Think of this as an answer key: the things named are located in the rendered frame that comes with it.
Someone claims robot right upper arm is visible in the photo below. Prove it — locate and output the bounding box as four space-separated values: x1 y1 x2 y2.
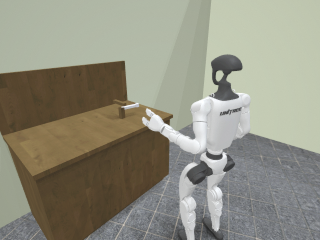
235 93 251 136

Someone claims robot left upper arm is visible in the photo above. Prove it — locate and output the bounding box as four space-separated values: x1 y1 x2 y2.
190 97 212 154

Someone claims left robot hand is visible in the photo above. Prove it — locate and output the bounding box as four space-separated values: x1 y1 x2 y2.
142 108 165 132

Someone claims robot head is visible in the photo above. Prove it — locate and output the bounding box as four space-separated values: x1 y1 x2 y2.
209 54 243 101

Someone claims counter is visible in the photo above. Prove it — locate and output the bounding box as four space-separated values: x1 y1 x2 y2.
0 61 173 240

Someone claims tap lever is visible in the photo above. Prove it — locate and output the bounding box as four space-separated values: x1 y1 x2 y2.
122 103 139 110

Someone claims right robot forearm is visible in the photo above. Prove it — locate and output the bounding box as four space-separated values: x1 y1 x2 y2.
233 134 244 140

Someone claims robot left foot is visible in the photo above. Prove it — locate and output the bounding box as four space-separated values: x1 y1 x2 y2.
177 229 187 240

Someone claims left robot forearm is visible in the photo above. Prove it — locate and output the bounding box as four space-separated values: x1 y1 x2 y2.
159 123 200 153

